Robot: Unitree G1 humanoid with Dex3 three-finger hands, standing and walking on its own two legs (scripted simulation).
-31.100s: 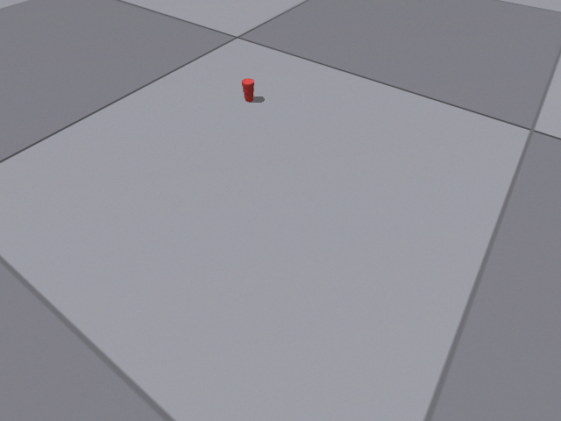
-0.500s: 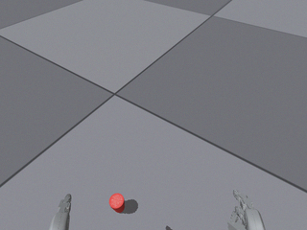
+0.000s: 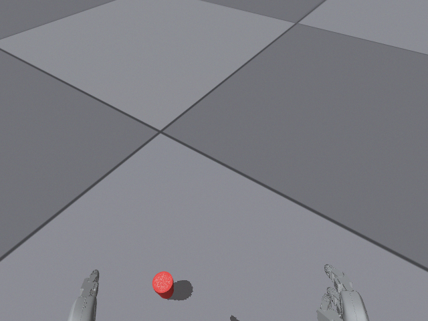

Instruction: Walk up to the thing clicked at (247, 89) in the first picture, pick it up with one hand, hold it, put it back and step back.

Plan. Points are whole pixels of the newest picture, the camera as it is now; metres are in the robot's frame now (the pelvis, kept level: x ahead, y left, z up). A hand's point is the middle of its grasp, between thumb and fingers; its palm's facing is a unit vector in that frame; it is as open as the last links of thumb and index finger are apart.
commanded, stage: home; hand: left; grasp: from the side
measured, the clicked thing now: (164, 287) +0.40 +0.20 -0.66
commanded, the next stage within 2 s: stand in 0.24 s
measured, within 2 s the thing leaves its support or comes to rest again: neither
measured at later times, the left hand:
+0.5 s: hand (116, 318) +0.17 +0.18 -0.06, palm faces +0.10 -0.95 -0.28, open 16.2 cm
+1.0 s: hand out of the picture +0.09 +0.25 -0.11, palm faces -0.02 -0.94 -0.35, open 7.6 cm
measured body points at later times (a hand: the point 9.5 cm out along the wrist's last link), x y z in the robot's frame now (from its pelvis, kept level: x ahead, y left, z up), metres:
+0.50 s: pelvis +0.00 +0.00 +0.00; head +0.02 +0.01 +0.45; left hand +0.16 +0.23 -0.04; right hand +0.16 -0.24 -0.07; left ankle +0.01 +0.13 -0.69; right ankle +0.02 -0.13 -0.69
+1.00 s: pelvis +0.00 +0.01 +0.03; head +0.01 +0.01 +0.48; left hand +0.09 +0.30 -0.09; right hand +0.09 -0.28 -0.09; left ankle +0.01 +0.13 -0.69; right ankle +0.02 -0.13 -0.69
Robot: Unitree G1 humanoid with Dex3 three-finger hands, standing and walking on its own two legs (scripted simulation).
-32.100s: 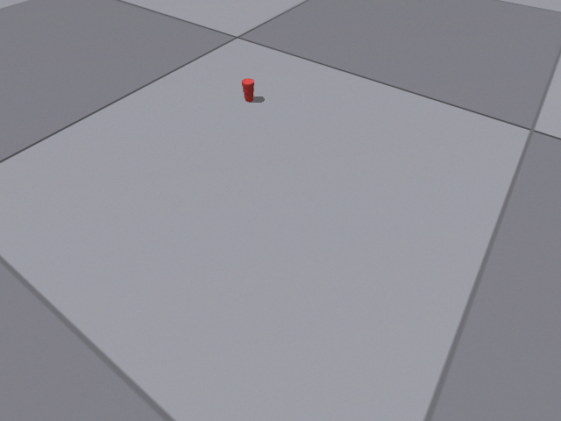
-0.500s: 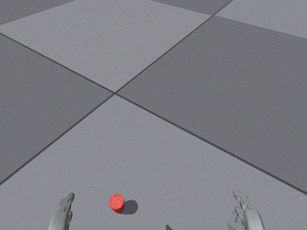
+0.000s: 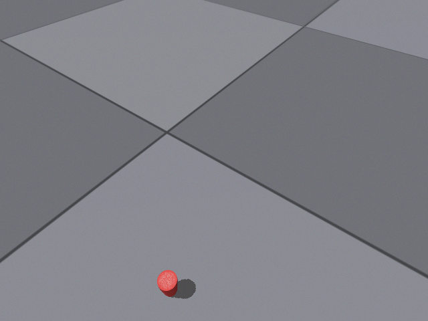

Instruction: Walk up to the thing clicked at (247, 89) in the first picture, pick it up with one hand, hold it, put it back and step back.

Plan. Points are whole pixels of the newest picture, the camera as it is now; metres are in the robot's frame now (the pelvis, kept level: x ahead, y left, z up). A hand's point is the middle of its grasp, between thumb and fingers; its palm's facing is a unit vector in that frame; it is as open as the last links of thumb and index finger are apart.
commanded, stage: stand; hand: left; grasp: from the side
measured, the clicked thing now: (169, 285) +0.40 +0.19 -0.69
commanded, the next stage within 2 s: step back in 1.86 s
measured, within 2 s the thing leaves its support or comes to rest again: neither
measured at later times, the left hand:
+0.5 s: hand out of the picture +0.03 +0.25 -0.13, palm faces -0.02 -0.93 -0.36, open 7.4 cm
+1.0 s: hand out of the picture +0.06 +0.23 -0.13, palm faces -0.05 -0.94 -0.34, open 7.4 cm
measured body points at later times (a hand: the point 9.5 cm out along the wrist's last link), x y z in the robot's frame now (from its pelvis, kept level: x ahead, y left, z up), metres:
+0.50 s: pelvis -0.02 +0.00 +0.03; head -0.03 -0.01 +0.48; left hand +0.03 +0.30 -0.11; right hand +0.05 -0.28 -0.12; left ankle +0.01 +0.12 -0.72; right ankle +0.02 -0.14 -0.72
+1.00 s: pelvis -0.01 -0.01 +0.03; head +0.00 -0.01 +0.48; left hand +0.06 +0.28 -0.11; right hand +0.04 -0.30 -0.11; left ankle +0.01 +0.12 -0.72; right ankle +0.02 -0.14 -0.72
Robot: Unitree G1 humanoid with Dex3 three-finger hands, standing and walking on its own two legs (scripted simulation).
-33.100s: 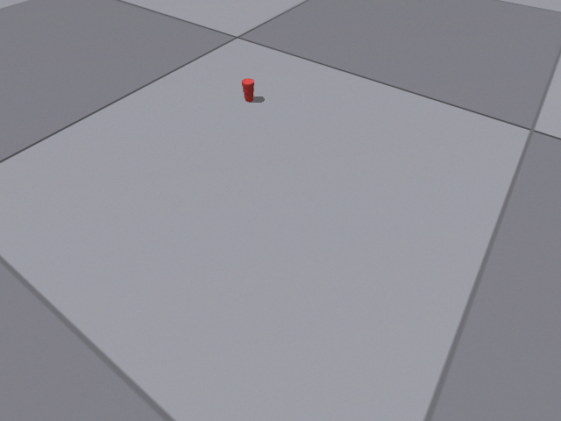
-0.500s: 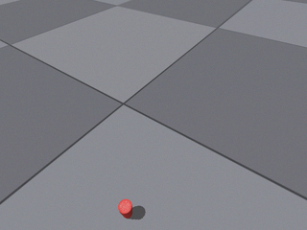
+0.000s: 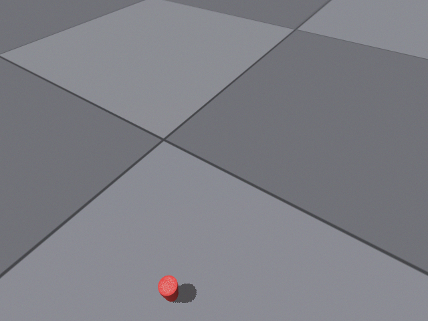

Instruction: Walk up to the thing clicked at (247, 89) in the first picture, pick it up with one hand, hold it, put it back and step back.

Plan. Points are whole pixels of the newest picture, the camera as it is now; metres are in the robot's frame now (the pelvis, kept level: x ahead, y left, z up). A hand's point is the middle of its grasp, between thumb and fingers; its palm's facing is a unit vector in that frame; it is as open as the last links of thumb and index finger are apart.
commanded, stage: stand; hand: left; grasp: from the side
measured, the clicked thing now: (169, 290) +0.40 +0.20 -0.71
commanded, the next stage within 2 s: step back in 0.86 s
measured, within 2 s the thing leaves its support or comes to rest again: neither
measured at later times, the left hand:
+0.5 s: hand out of the picture +0.10 +0.24 -0.15, palm faces -0.03 -0.94 -0.34, open 7.4 cm
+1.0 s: hand out of the picture +0.11 +0.26 -0.16, palm faces -0.03 -0.93 -0.36, open 7.4 cm
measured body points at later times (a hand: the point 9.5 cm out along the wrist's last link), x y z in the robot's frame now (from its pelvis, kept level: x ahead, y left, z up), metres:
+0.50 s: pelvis +0.02 +0.00 +0.00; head +0.03 -0.01 +0.45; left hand +0.10 +0.29 -0.13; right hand +0.08 -0.30 -0.14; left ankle +0.01 +0.12 -0.75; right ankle +0.03 -0.13 -0.75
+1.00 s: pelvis +0.01 +0.00 -0.01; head +0.05 -0.01 +0.44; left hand +0.11 +0.30 -0.13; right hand +0.09 -0.31 -0.14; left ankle +0.01 +0.13 -0.74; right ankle +0.03 -0.13 -0.75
